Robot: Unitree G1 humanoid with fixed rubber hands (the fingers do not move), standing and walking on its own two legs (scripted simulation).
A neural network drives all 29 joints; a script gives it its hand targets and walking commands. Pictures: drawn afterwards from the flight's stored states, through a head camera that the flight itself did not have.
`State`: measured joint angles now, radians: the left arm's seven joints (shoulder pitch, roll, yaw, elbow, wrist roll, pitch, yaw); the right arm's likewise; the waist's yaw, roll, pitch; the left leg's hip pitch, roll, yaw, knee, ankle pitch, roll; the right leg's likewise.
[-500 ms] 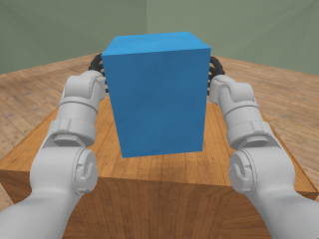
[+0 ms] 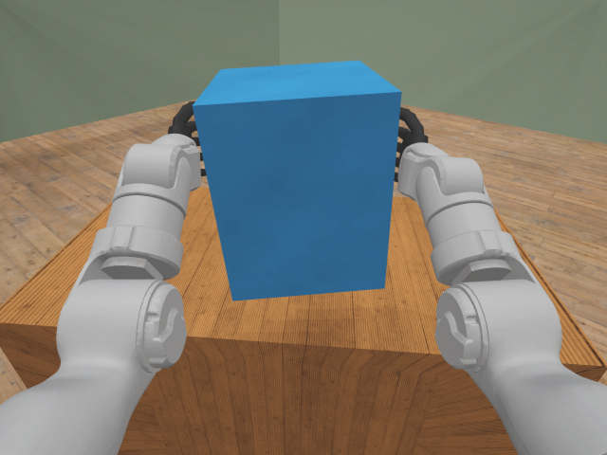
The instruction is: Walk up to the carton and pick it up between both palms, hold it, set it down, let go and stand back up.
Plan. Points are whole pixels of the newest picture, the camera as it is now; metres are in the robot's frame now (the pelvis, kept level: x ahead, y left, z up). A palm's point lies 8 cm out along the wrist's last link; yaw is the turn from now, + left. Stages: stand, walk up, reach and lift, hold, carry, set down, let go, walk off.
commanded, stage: hold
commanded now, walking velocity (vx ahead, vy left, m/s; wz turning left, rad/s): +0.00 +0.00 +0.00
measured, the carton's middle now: (299, 174) +0.40 +0.01 +0.26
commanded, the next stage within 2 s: none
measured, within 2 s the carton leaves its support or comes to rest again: neither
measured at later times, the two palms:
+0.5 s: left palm (180, 154) +0.37 +0.15 +0.30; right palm (412, 160) +0.38 -0.14 +0.29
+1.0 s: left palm (179, 154) +0.37 +0.15 +0.30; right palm (411, 160) +0.38 -0.14 +0.29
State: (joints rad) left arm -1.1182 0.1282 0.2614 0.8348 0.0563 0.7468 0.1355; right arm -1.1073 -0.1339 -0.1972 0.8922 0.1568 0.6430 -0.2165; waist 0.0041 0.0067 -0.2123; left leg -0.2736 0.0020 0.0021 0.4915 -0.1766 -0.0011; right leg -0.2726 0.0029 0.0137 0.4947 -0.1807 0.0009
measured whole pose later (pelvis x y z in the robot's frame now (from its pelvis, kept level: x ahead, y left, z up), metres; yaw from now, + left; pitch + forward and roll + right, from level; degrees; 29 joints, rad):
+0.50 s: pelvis +0.00 +0.00 +0.00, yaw +0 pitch -3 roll +0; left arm -1.12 0.13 0.26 0.83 0.06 0.75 0.13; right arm -1.12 -0.13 -0.20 0.91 0.16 0.64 -0.22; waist 0.00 0.01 -0.21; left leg -0.27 0.00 0.00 0.49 -0.17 0.00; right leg -0.27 0.00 0.01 0.49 -0.18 0.00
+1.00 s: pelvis +0.00 +0.00 +0.00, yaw +0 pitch -3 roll +0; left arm -1.12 0.13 0.26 0.83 0.06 0.75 0.13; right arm -1.12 -0.13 -0.20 0.92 0.16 0.63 -0.22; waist 0.00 0.01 -0.21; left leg -0.27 0.00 0.00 0.49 -0.17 0.00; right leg -0.27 0.00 0.01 0.49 -0.18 0.00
